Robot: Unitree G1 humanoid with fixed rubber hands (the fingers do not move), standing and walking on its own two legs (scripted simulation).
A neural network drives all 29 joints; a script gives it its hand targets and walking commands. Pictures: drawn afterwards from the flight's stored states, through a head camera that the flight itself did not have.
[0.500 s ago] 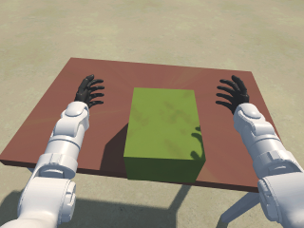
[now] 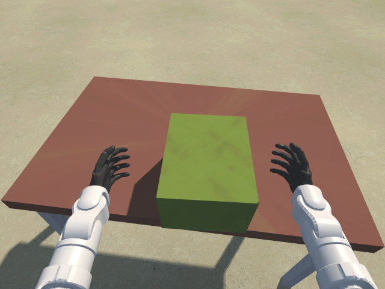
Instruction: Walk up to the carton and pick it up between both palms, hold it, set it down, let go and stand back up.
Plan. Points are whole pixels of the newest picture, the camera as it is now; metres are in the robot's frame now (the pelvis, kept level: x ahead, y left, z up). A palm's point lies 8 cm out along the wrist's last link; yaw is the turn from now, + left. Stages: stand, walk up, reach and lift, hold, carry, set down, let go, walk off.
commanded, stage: set down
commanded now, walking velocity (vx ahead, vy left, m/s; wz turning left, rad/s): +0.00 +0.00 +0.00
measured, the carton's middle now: (206, 169) +0.46 +0.01 -0.06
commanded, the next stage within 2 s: none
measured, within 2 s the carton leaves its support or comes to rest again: neither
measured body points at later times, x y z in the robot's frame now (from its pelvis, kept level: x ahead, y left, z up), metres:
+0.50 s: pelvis +0.02 +0.01 +0.00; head +0.02 +0.02 +0.45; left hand +0.27 +0.24 -0.01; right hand +0.30 -0.19 +0.01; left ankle +0.07 +0.13 -0.74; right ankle -0.03 -0.11 -0.74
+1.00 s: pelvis +0.02 +0.00 +0.00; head +0.02 +0.02 +0.44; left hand +0.22 +0.23 -0.05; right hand +0.24 -0.19 -0.04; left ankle +0.07 +0.13 -0.74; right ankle -0.03 -0.11 -0.74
